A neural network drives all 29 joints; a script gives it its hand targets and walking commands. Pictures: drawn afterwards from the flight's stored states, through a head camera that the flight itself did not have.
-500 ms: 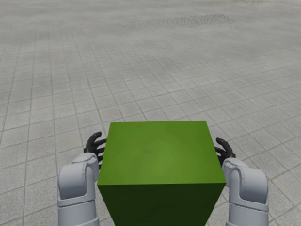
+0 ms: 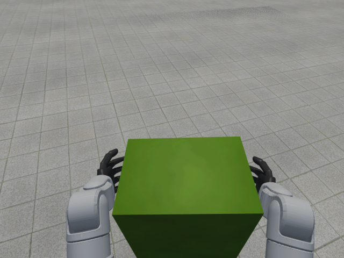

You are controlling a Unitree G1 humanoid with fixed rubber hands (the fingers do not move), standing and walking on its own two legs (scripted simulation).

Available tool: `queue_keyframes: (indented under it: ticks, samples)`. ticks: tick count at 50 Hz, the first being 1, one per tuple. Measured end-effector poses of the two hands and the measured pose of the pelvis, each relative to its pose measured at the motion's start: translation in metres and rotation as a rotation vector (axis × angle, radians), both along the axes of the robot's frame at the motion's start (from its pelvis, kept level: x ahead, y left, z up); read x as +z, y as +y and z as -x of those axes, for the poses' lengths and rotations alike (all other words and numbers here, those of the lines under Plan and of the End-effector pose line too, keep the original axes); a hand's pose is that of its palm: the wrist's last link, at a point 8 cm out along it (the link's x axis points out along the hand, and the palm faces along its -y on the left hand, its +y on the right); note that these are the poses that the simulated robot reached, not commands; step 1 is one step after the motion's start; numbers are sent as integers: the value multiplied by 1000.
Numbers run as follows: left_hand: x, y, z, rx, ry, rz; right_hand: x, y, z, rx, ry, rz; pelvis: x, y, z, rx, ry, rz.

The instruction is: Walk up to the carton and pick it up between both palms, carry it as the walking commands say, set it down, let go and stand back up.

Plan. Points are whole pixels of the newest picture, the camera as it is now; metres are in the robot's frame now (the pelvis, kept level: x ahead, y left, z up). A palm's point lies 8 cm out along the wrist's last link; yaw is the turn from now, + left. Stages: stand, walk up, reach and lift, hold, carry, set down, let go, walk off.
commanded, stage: carry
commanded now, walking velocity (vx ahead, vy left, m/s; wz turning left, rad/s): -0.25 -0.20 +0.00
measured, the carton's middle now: (184, 202) +0.24 -0.01 +0.02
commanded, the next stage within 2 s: none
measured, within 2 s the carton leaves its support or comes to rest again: neither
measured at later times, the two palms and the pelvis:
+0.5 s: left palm out of the picture +0.07 +0.03 +0.08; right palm out of the picture +0.07 -0.30 +0.06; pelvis -0.18 -0.14 +0.00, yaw +2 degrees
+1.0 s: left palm out of the picture -0.10 -0.12 +0.09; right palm out of the picture -0.11 -0.46 +0.05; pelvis -0.36 -0.28 +0.00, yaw +0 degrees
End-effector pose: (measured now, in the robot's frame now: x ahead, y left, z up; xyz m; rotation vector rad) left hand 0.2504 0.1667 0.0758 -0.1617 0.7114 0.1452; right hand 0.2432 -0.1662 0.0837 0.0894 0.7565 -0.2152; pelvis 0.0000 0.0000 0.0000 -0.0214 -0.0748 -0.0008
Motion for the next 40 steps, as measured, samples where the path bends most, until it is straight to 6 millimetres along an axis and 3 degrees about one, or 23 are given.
queue_keyframes:
  ticks: [5, 11, 15, 21, 28, 35, 40]
  samples:
    - [2, -32, 20, -31, -6, -3, 1, -32, 31, -30, -5, -1, 0, -25, 28, -37, 41, 3]
    - [-12, -92, 51, -84, 52, -62, -31, -90, 79, -80, 52, -56, -7, -67, 72, -85, 92, -10]
    - [-6, -116, 86, -79, 83, -116, -42, -113, 113, -72, 84, -107, -1, -90, 105, -61, 74, -44]
    - [10, -131, 137, -27, 28, -118, -30, -129, 147, -19, 28, -109, 0, -118, 150, -2, 59, -41]
    - [-3, -140, 209, 35, 13, -29, -11, -141, 197, 42, 12, -20, -1, -148, 208, 56, 27, -33]
    - [15, -180, 249, 4, -21, -30, 7, -180, 246, 8, -22, -24, 6, -180, 248, 14, 16, -12]
    - [10, -229, 268, -41, 2, -59, -7, -228, 281, -37, 1, -51, 3, -216, 280, -34, 77, -13]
